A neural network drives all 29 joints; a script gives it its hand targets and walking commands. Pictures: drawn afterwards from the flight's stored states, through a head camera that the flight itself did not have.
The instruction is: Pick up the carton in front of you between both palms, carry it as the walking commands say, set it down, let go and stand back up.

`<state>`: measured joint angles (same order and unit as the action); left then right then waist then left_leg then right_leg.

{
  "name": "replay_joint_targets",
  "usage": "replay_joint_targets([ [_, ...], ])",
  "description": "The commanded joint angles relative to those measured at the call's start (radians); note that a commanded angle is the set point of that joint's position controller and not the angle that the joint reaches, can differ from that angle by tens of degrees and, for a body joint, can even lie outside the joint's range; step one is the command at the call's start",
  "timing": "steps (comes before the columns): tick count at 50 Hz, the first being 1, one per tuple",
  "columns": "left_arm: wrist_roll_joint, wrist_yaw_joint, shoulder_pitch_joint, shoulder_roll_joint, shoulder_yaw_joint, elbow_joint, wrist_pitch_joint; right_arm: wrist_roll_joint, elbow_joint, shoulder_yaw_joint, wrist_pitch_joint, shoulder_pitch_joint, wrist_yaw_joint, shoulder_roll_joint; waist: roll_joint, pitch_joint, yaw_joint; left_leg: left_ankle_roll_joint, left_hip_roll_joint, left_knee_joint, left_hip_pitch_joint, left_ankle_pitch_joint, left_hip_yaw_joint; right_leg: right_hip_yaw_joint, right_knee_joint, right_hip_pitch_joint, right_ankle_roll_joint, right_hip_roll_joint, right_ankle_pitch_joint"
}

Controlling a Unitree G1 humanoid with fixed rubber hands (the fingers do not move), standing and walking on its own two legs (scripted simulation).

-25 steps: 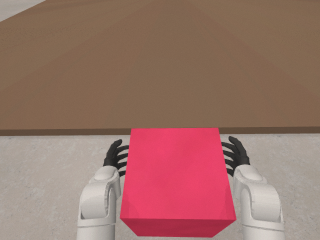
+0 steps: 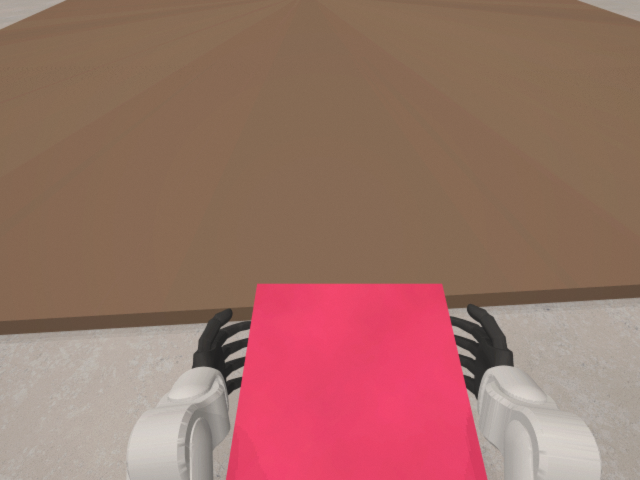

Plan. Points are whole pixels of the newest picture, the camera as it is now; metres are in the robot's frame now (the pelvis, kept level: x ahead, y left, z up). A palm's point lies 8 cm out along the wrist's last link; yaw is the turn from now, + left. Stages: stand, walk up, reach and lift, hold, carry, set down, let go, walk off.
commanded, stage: carry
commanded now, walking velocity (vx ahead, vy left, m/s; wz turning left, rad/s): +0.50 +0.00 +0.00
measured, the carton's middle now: (348, 412) +0.23 -0.01 +0.02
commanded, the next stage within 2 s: none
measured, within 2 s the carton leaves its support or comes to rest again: neither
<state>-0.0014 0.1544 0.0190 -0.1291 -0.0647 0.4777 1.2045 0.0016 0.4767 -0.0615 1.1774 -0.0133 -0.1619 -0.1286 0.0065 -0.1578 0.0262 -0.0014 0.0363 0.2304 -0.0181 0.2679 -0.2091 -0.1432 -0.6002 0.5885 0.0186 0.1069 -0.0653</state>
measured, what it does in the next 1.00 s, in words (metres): walks ahead: right foot, then left foot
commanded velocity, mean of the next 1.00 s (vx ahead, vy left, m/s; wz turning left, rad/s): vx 0.50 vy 0.00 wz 0.00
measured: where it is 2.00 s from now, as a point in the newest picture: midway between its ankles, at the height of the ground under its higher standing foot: (337, 249)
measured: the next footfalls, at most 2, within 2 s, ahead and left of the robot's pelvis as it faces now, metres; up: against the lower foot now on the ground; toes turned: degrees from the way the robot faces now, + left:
right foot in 0.10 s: +0.24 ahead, -0.12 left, +0.00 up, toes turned -12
left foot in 0.58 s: +0.50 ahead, +0.08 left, +0.00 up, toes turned +13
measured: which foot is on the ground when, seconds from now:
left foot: down 0.00-0.10, up 0.12-0.56, down 0.58-1.00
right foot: up 0.00-0.08, down 0.10-0.60, up 0.62-1.00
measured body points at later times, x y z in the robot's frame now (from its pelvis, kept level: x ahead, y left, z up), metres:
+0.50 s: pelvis +0.29 -0.04 +0.00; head +0.28 -0.04 +0.45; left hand +0.52 +0.12 +0.09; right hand +0.54 -0.18 +0.10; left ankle +0.40 +0.09 -0.72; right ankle +0.20 -0.11 -0.75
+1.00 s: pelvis +0.61 -0.03 -0.02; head +0.61 -0.03 +0.43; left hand +0.94 +0.13 +0.12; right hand +0.94 -0.18 +0.12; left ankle +0.46 +0.07 -0.75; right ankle +0.75 -0.11 -0.73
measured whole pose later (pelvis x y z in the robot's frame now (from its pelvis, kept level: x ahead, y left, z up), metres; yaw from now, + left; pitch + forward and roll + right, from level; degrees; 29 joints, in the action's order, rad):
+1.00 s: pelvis +0.61 -0.03 -0.02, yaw +2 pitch +4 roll +1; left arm -0.01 0.18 -0.46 -0.10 -0.23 0.28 1.24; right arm -0.01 0.22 -0.20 1.19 0.48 -0.19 -0.09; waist 0.01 -0.07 0.03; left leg 0.01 0.04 0.43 -0.03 0.44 -0.20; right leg -0.17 -0.57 0.57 -0.06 0.05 -0.09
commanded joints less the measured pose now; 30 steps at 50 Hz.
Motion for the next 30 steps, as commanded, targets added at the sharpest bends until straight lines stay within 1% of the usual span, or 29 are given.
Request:
replay_joint_targets([
  [1,0.214,-0.052,-0.405,-0.711,0.572,0.11,-0.017,-0.233,0.073,0.596,0.008,0.318,0.092,-0.712,-0.164,0.015,-0.007,-0.101,0.207,-0.072,-0.031,-0.146,0.086,-0.065,0.075,-0.098,-0.004,-0.014,0.034],
  [3,0.212,-0.077,-0.362,-0.726,0.583,0.118,-0.022,-0.248,0.142,0.619,0.005,0.381,0.1,-0.699,-0.132,0.014,-0.02,-0.092,0.201,0.028,-0.059,-0.198,0.035,-0.127,0.092,-0.213,-0.015,-0.047,-0.017],
  [4,0.214,-0.079,-0.376,-0.689,0.599,0.097,-0.021,-0.22,0.08,0.616,0.008,0.317,0.104,-0.714,-0.117,-0.011,-0.023,-0.066,0.15,0.179,-0.083,-0.276,-0.012,-0.154,0.136,-0.312,-0.031,-0.094,-0.132],
  [5,0.205,-0.086,-0.333,-0.679,0.572,0.111,-0.026,-0.215,0.126,0.627,0.007,0.334,0.106,-0.682,-0.057,-0.114,-0.049,-0.029,0.123,0.374,-0.197,-0.288,-0.009,-0.045,0.124,-0.541,-0.034,-0.043,-0.155],
  [6,0.228,-0.092,-0.331,-0.685,0.605,0.095,-0.022,-0.235,0.128,0.625,0.007,0.321,0.108,-0.666,0.129,-0.183,-0.062,0.007,0.058,0.689,-0.42,-0.105,0.0,0.302,0.224,-0.751,-0.12,0.19,-0.337],
  [7,0.217,-0.096,-0.337,-0.684,0.602,0.091,-0.042,-0.232,0.144,0.651,0.011,0.346,0.116,-0.69,0.372,-0.19,-0.083,0.029,-0.069,0.874,-0.667,0.217,0.031,0.66,0.384,-0.841,-0.234,0.328,-0.287],
  [8,0.222,-0.111,-0.322,-0.714,0.6,0.1,-0.044,-0.229,0.091,0.664,0.006,0.336,0.125,-0.717,0.245,-0.203,-0.054,-0.006,0.027,1.001,-0.683,0.23,0.168,0.582,0.386,-0.798,-0.235,0.316,-0.232],
  [9,0.229,-0.129,-0.359,-0.746,0.608,0.1,-0.045,-0.227,0.112,0.667,-0.006,0.376,0.14,-0.762,0.197,-0.19,-0.054,-0.017,0.066,0.983,-0.676,0.202,0.19,0.474,0.372,-0.735,-0.179,0.308,-0.222],
  [10,0.232,-0.14,-0.377,-0.783,0.63,0.082,-0.056,-0.226,0.057,0.675,-0.008,0.337,0.154,-0.798,0.116,-0.168,-0.04,-0.022,0.091,0.981,-0.666,0.114,0.189,0.422,0.411,-0.646,-0.174,0.302,-0.245],
  [11,0.238,-0.15,-0.376,-0.849,0.64,0.081,-0.068,-0.251,0.097,0.689,-0.022,0.377,0.168,-0.841,0.077,-0.171,-0.037,-0.016,0.101,0.881,-0.611,0.047,0.206,0.382,0.439,-0.603,-0.14,0.264,-0.27],
  [12,0.268,-0.162,-0.425,-0.896,0.672,0.106,-0.087,-0.231,0.102,0.7,-0.038,0.37,0.176,-0.869,0.095,-0.148,-0.037,-0.021,0.108,0.863,-0.59,0.02,0.179,0.324,0.472,-0.528,-0.15,0.253,-0.263],
  [13,0.264,-0.171,-0.455,-0.869,0.671,0.116,-0.095,-0.212,0.044,0.69,-0.047,0.358,0.176,-0.898,0.128,-0.132,-0.036,-0.009,0.112,0.807,-0.566,0.015,0.164,0.224,0.478,-0.483,-0.14,0.261,-0.22],
  [14,0.26,-0.177,-0.42,-0.891,0.683,0.105,-0.094,-0.205,0.051,0.684,-0.06,0.332,0.172,-0.905,0.103,-0.161,-0.03,-0.003,0.106,0.74,-0.557,-0.007,0.149,0.167,0.474,-0.496,-0.135,0.232,-0.228],
  [15,0.273,-0.177,-0.411,-0.886,0.689,0.122,-0.1,-0.214,0.069,0.686,-0.067,0.308,0.175,-0.903,0.112,-0.134,-0.037,0.001,0.091,0.672,-0.551,-0.035,0.125,0.137,0.482,-0.499,-0.124,0.208,-0.233],
  [16,0.274,-0.18,-0.374,-0.882,0.705,0.089,-0.099,-0.19,0.09,0.692,-0.068,0.289,0.174,-0.873,0.085,-0.13,-0.044,0.006,0.083,0.581,-0.533,-0.038,0.09,0.138,0.506,-0.486,-0.148,0.214,-0.216],
  [17,0.241,-0.181,-0.376,-0.84,0.695,0.122,-0.098,-0.185,0.056,0.672,-0.073,0.302,0.169,-0.889,0.061,-0.115,-0.037,0.005,0.078,0.555,-0.538,-0.091,0.081,0.083,0.49,-0.475,-0.136,0.18,-0.175],
  [18,0.258,-0.18,-0.368,-0.854,0.7,0.124,-0.1,-0.182,0.082,0.694,-0.076,0.274,0.17,-0.89,0.117,-0.115,-0.035,0.009,0.056,0.463,-0.512,-0.113,0.059,0.047,0.492,-0.49,-0.132,0.157,-0.193],
  [19,0.258,-0.177,-0.372,-0.824,0.691,0.165,-0.104,-0.202,0.1,0.706,-0.074,0.303,0.163,-0.873,0.101,-0.099,-0.044,0.008,0.056,0.412,-0.523,-0.107,0.058,0.1,0.496,-0.536,-0.138,0.158,-0.195],
  [20,0.263,-0.176,-0.353,-0.819,0.686,0.16,-0.095,-0.197,0.118,0.688,-0.069,0.286,0.158,-0.868,0.126,-0.097,-0.045,0.006,0.044,0.4,-0.541,-0.149,0.05,0.084,0.496,-0.557,-0.137,0.168,-0.165],
  [21,0.263,-0.172,-0.366,-0.796,0.684,0.155,-0.088,-0.199,0.13,0.695,-0.056,0.296,0.156,-0.827,0.123,-0.064,-0.048,0.01,0.063,0.39,-0.614,-0.164,0.055,0.093,0.478,-0.639,-0.146,0.181,-0.088],
  [22,0.258,-0.167,-0.349,-0.781,0.688,0.171,-0.083,-0.213,0.186,0.718,-0.056,0.317,0.149,-0.81,0.132,-0.081,-0.046,0.014,0.052,0.348,-0.583,-0.124,0.024,0.05,0.459,-0.663,-0.138,0.16,-0.093],
  [23,0.253,-0.156,-0.351,-0.767,0.656,0.173,-0.076,-0.237,0.176,0.702,-0.042,0.345,0.147,-0.805,0.162,-0.037,-0.048,0.008,0.046,0.335,-0.592,-0.128,0.013,0.058,0.444,-0.647,-0.147,0.176,-0.056],
  [24,0.265,-0.146,-0.366,-0.75,0.681,0.215,-0.063,-0.232,0.208,0.682,-0.035,0.318,0.141,-0.758,0.106,-0.012,-0.056,-0.002,0.048,0.331,-0.59,-0.145,0.007,0.076,0.433,-0.662,-0.15,0.164,-0.004],
  [25,0.249,-0.137,-0.352,-0.706,0.669,0.2,-0.053,-0.226,0.189,0.683,-0.02,0.324,0.13,-0.727,0.092,-0.02,-0.046,-0.01,0.036,0.326,-0.579,-0.124,-0.004,0.056,0.425,-0.671,-0.15,0.201,0.011],
  [26,0.244,-0.123,-0.385,-0.66,0.642,0.234,-0.041,-0.238,0.186,0.663,-0.006,0.315,0.127,-0.701,0.102,-0.01,-0.056,-0.011,0.044,0.319,-0.548,-0.118,-0.013,0.073,0.397,-0.663,-0.156,0.186,0.034],
  [27,0.26,-0.109,-0.398,-0.639,0.654,0.232,-0.024,-0.23,0.173,0.626,0.007,0.306,0.115,-0.653,0.143,0.02,-0.048,-0.023,0.03,0.283,-0.509,-0.121,-0.018,0.047,0.343,-0.619,-0.137,0.168,0.075],
  [28,0.255,-0.099,-0.432,-0.616,0.642,0.252,-0.016,-0.24,0.176,0.616,0.014,0.314,0.108,-0.648,0.126,-0.035,-0.029,-0.036,-0.009,0.184,-0.35,-0.148,-0.065,-0.031,0.213,-0.597,-0.099,0.129,0.174],
  [29,0.262,-0.092,-0.407,-0.61,0.643,0.228,-0.003,-0.229,0.199,0.605,0.029,0.335,0.091,-0.596,0.081,-0.102,-0.006,-0.051,-0.018,0.214,-0.093,-0.1,-0.075,-0.083,0.011,-0.488,-0.078,0.074,0.266],
  [30,0.254,-0.08,-0.468,-0.547,0.61,0.278,0.009,-0.229,0.209,0.59,0.034,0.352,0.084,-0.572,-0.059,-0.132,0.019,-0.093,0.116,0.155,0.104,0.027,0.201,-0.098,-0.24,-0.247,-0.037,0.004,0.122],
])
